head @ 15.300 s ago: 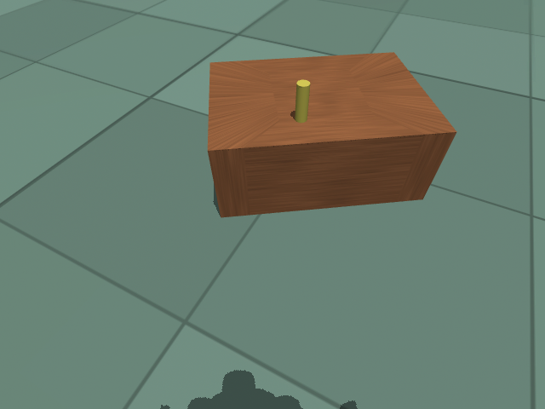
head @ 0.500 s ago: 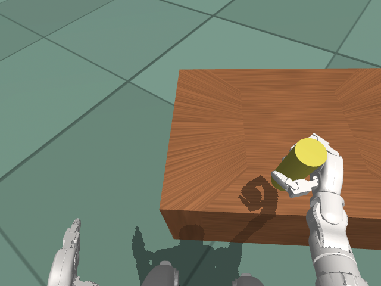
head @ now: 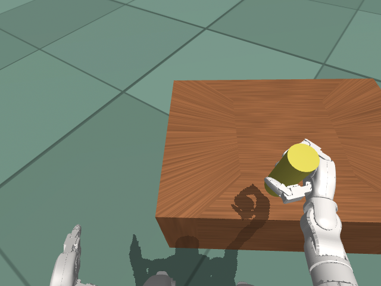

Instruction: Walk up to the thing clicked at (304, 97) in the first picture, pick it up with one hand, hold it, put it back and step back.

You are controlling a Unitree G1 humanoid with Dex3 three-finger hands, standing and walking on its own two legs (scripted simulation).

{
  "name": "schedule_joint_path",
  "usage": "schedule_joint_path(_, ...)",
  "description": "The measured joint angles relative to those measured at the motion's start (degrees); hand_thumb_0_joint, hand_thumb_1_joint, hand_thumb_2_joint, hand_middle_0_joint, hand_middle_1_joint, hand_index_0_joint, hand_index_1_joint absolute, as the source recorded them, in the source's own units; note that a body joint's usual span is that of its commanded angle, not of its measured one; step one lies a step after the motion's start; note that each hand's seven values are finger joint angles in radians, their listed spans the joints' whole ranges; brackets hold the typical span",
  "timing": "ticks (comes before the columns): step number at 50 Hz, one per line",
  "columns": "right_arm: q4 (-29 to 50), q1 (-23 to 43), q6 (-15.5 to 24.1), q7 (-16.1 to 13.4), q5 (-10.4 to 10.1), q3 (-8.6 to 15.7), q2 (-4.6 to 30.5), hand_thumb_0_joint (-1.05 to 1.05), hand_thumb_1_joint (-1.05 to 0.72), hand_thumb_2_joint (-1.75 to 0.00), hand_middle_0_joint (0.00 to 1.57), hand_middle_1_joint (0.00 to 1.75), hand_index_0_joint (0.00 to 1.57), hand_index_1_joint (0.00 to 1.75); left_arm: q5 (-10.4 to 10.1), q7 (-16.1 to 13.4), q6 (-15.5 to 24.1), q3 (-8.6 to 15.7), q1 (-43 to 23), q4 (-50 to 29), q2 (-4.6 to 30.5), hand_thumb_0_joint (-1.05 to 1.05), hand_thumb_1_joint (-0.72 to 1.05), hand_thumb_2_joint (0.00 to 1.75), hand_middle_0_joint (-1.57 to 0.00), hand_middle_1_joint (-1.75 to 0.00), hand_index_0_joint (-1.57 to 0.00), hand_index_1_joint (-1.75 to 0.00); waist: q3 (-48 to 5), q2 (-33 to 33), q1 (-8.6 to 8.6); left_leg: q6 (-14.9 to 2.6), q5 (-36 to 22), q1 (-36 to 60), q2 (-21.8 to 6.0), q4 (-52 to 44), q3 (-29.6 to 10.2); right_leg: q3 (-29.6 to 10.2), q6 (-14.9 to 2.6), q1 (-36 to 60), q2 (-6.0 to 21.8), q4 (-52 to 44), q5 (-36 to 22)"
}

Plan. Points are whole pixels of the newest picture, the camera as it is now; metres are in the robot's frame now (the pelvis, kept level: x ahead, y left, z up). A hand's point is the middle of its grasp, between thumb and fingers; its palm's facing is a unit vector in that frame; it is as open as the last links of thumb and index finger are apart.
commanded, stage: hold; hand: right
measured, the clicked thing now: (287, 173) +0.34 -0.17 +0.05
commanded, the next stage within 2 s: none
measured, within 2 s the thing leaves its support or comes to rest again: neither
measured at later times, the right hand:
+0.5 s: hand (285, 168) +0.35 -0.17 +0.05, palm faces +0.22 +0.98 +0.00, open 8.8 cm
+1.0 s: hand (287, 173) +0.33 -0.17 +0.06, palm faces +0.22 +0.98 +0.01, open 8.8 cm
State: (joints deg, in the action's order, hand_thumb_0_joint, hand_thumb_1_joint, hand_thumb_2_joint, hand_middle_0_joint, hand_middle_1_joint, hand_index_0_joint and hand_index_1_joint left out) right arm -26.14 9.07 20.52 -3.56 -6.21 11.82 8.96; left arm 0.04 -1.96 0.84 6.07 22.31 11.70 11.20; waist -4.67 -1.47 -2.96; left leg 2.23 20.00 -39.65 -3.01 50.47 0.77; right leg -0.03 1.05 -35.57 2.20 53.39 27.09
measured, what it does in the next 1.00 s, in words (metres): stands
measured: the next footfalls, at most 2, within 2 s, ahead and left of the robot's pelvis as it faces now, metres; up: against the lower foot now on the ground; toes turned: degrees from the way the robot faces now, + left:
none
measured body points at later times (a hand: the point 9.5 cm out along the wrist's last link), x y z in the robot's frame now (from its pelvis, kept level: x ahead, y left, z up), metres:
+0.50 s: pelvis +0.01 +0.00 +0.01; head +0.04 -0.01 +0.46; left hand +0.16 +0.27 -0.03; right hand +0.33 -0.22 +0.06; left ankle +0.05 +0.15 -0.69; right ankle +0.00 -0.13 -0.69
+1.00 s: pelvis +0.00 +0.01 +0.01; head +0.03 -0.01 +0.46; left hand +0.15 +0.27 -0.03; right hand +0.31 -0.22 +0.06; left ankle +0.05 +0.15 -0.69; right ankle +0.00 -0.13 -0.69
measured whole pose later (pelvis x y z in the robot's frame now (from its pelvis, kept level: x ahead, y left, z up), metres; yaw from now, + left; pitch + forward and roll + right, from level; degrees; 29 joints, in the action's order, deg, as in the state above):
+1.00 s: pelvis +0.00 +0.01 +0.01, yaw +0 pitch +6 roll +0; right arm -26.8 7.6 20.7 -3.3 -6.7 10.5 8.4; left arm 0.0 -2.3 1.9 6.1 19.4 17.9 11.2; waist -3.2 -1.2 -2.5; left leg 1.8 17.8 -34.2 -2.9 45.9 0.9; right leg 0.0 1.4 -29.9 2.2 48.1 24.4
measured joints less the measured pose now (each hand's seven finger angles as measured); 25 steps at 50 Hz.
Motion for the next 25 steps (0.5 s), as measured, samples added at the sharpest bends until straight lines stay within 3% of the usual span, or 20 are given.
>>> schedule_joint_path(12, 2.4, -2.2, -0.7, -0.5, 0.0, -1.9, -0.9, -0.09, 0.47, -1.06, 0.84, 1.25, 0.97, 1.29, -0.1, -0.2, 0.0, 0.4, -1.4, 3.2, 0.0, -0.02, -0.53, 0.05, -0.05, -0.04, -0.05, -0.06, 0.3, 0.4, 0.47, 0.02, -0.4, 2.4, 0.0, -1.8, 0.0, 0.1, 0.03, 2.5, -0.1, -2.1, -0.5)
schedule_joint_path(25, 0.1, -0.9, -1.1, -0.2, -0.1, -1.4, -0.7, -0.09, 0.47, -1.06, 0.83, 1.25, 0.96, 1.3, -0.1, -0.1, 0.2, 0.3, -2.2, 4.4, 0.1, -0.01, -0.53, 0.05, -0.05, -0.05, -0.05, -0.06, 0.5, 0.4, 0.33, -0.26, -0.6, 3.8, 0.0, -2.8, 0.2, 0.0, 0.36, 4.1, 0.0, -3.7, -1.2)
